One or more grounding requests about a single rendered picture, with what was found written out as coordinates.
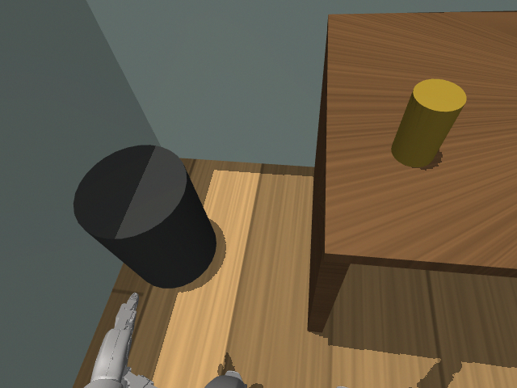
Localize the left robot hand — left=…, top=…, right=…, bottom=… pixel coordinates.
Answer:
left=90, top=293, right=157, bottom=388

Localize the desk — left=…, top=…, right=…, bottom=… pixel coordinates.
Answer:
left=307, top=11, right=517, bottom=333

